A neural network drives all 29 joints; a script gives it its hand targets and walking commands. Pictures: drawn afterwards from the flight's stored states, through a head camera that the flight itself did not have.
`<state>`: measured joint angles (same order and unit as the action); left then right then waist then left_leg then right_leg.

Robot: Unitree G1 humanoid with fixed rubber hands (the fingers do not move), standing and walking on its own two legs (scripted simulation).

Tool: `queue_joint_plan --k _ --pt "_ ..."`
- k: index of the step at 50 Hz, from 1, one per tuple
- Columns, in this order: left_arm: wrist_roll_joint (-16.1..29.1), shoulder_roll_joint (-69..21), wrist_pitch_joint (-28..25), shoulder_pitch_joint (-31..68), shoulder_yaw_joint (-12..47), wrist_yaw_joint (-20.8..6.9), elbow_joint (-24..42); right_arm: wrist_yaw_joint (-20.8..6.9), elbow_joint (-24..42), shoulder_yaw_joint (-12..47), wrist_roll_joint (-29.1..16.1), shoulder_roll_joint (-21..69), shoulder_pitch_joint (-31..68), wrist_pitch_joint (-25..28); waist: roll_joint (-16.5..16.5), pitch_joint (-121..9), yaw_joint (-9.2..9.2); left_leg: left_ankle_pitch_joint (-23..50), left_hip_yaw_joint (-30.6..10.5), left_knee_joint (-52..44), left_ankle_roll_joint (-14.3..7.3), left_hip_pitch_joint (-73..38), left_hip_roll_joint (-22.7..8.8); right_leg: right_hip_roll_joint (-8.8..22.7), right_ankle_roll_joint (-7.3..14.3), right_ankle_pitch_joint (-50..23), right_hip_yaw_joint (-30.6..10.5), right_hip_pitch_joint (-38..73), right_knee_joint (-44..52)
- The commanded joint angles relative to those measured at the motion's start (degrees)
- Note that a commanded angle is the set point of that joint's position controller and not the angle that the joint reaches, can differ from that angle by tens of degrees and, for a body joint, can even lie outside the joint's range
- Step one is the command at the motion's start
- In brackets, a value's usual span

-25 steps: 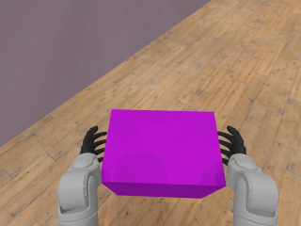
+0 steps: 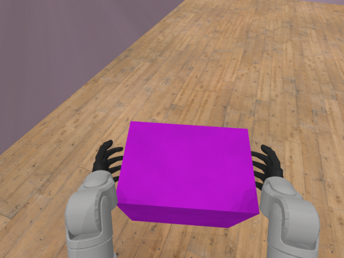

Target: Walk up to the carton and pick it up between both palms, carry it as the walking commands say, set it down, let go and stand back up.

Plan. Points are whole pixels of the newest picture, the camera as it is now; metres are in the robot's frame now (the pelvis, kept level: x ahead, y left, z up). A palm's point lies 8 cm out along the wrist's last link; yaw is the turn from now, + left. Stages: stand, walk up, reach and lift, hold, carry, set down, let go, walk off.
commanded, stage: carry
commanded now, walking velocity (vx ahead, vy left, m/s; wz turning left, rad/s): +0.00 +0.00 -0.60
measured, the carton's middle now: (183, 179) +0.30 +0.00 +0.02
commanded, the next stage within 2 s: none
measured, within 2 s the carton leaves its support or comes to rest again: neither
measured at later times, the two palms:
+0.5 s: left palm (121, 196) +0.21 +0.12 +0.11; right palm (313, 222) +0.17 -0.21 +0.12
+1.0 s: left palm (132, 203) +0.20 +0.10 +0.11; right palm (329, 236) +0.15 -0.23 +0.12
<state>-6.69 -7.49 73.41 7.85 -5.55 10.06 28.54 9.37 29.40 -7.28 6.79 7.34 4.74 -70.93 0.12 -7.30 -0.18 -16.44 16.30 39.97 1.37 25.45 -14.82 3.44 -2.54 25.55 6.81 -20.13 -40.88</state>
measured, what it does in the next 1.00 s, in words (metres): steps on the spot: right foot, then left foot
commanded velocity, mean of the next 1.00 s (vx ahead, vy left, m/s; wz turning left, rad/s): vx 0.00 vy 0.00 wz -0.02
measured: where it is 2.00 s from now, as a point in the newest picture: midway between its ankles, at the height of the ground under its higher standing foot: outside the picture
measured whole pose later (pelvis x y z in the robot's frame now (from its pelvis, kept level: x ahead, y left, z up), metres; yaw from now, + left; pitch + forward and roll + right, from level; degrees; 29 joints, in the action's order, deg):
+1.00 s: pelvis -0.07 -0.03 +0.01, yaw -8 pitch +3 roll -1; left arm -6.4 -7.3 72.6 4.3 -5.2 9.2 29.5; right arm 9.8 30.4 -5.9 6.7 7.3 2.5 -71.8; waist -0.1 -6.9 -0.4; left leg -12.4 6.9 32.7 -0.7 23.7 -4.3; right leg 0.0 0.9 13.1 3.6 -21.7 -31.2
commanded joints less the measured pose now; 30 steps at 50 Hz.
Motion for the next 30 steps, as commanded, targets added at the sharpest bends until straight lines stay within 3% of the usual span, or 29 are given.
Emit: queue_joint_plan --k 1,2,3,4,5,8,10,13,14,15,16,17,18,19,21,23,26,30 --pt "20.5 -45.6 0.2 18.3 35.6 -12.7 -0.2 -12.4 0.6 35.9 -20.3 42.5 20.0 -1.6 -0.5 -7.9 -1.49 1.5 -4.9 6.7 0.7 -1.5 -3.9 4.2 2.0 -14.3 -5.6 6.6 19.3" --pt "19.5 -45.1 -0.2 16.6 34.0 -12.7 -1.5 -12.5 2.8 38.3 -20.8 42.8 21.2 -1.8 -16.6 -6.4 -1.79 -22.9 -2.5 16.5 4.3 17.6 4.5 16.2 7.0 -39.0 -25.0 15.9 17.4" --pt "20.4 -46.2 -1.1 18.6 35.0 -13.0 0.9 -12.8 5.6 40.9 -23.0 44.5 25.8 -1.0 -16.2 -4.4 -0.43 -24.2 -8.3 26.0 4.8 17.1 5.1 17.3 9.9 -50.0 -27.9 9.2 16.1" --pt "21.1 -46.6 -1.6 20.6 35.8 -13.4 2.7 -12.9 6.9 42.0 -23.7 46.1 27.2 -0.7 -14.6 -6.4 -0.13 -20.8 -10.1 28.2 4.3 17.8 6.3 17.4 11.1 -50.1 -22.8 12.0 15.1" --pt "20.5 -47.2 -2.3 20.2 35.3 -13.3 3.1 -13.3 9.0 43.7 -25.5 47.2 29.9 -0.4 -14.2 -6.6 -0.13 -17.1 -11.5 27.7 3.2 16.3 6.5 16.5 11.4 -42.6 -20.6 9.0 16.4" --pt "20.4 -48.9 -4.1 19.7 35.1 -13.5 6.1 -14.0 9.0 44.4 -26.7 49.6 28.1 0.6 -10.4 -10.1 -0.24 -6.7 -11.9 22.7 2.2 10.1 8.3 10.6 9.4 -39.2 -13.3 10.1 13.8" --pt "20.2 -48.2 -4.5 18.2 35.5 -13.4 6.5 -13.8 8.9 43.7 -26.2 48.0 26.0 0.9 -8.9 -12.1 -0.64 -6.6 -11.1 14.6 1.1 5.7 10.5 9.4 9.9 -41.7 -12.9 11.2 12.5" --pt "19.9 -45.8 -3.9 16.9 36.4 -13.1 6.6 -13.4 6.1 41.6 -24.2 44.6 20.0 0.2 -10.0 -13.0 -0.58 -5.9 -10.8 -2.0 -0.6 -2.8 12.0 8.1 9.6 -39.4 -14.1 8.8 11.6" --pt "19.8 -44.9 -3.4 16.4 36.7 -13.0 5.9 -13.3 5.0 40.7 -23.4 43.6 18.2 0.0 -8.8 -13.5 0.01 1.6 -11.2 -12.1 -0.5 -8.3 10.7 7.1 8.0 -37.2 -13.3 7.0 10.6" --pt "19.7 -44.2 -3.0 15.9 37.0 -12.9 4.8 -13.2 4.1 39.5 -22.7 42.6 17.5 -0.2 -6.2 -14.8 -0.05 8.8 -14.1 -15.5 -0.7 -15.9 6.3 6.3 6.2 -30.8 -13.0 2.6 10.5" --pt "19.8 -44.0 -2.5 15.4 38.0 -12.9 5.4 -13.2 3.5 38.7 -22.0 41.2 17.7 -0.1 6.3 -15.0 -0.74 23.5 -24.2 -15.1 -3.5 -18.5 -3.8 2.2 3.4 -14.4 -10.0 -2.0 7.7" --pt "20.4 -44.3 -2.2 18.4 39.2 -13.1 6.8 -13.5 2.3 37.9 -21.7 41.6 17.1 0.1 13.4 -12.2 -0.6 23.6 -26.6 -18.7 -4.5 -14.3 -5.5 -1.6 1.4 -2.7 -6.7 -2.0 6.9" --pt "21.0 -45.0 -2.2 21.0 39.7 -13.2 7.1 -13.8 2.6 37.4 -21.6 41.8 18.5 0.2 13.1 -10.7 -0.45 21.5 -24.5 -19.3 -5.0 -12.5 -4.9 -2.0 1.1 -2.0 -5.9 -0.9 6.0" --pt "21.7 -45.7 -2.2 22.4 40.4 -13.4 6.9 -13.8 2.6 37.0 -21.0 42.0 18.9 0.4 10.3 -10.0 -0.26 18.3 -21.7 -18.5 -4.7 -10.9 -3.0 -1.8 1.4 -5.1 -5.8 1.1 6.8" --pt "22.3 -45.9 -1.9 22.6 40.7 -13.5 5.7 -13.7 2.0 36.1 -20.3 41.2 18.6 0.3 8.1 -8.6 -0.06 12.0 -19.0 -17.8 -3.4 -9.2 0.2 -0.8 1.8 -11.8 -5.9 3.0 11.0" --pt "21.7 -45.1 -1.4 21.3 39.8 -13.4 4.1 -13.6 0.9 35.4 -19.4 40.3 17.0 -0.1 6.9 -9.0 0.15 7.3 -19.6 -17.8 -2.8 -8.9 1.4 0.3 1.8 -13.0 -6.6 4.2 12.9" --pt "20.8 -45.2 -1.2 21.1 38.2 -13.5 2.4 -13.8 2.1 36.3 -19.9 40.5 20.0 -0.5 4.0 -5.9 -0.13 -6.6 -19.8 -19.1 -2.5 -6.0 2.2 1.1 2.7 -9.2 -8.1 1.5 15.6" --pt "20.4 -45.5 -1.2 20.8 36.9 -13.5 1.9 -13.9 3.2 37.7 -20.8 41.5 22.0 -1.0 1.6 -5.5 -0.24 -6.8 -19.0 -18.2 -2.7 -5.3 3.4 1.8 3.3 -7.1 -8.9 0.7 17.4"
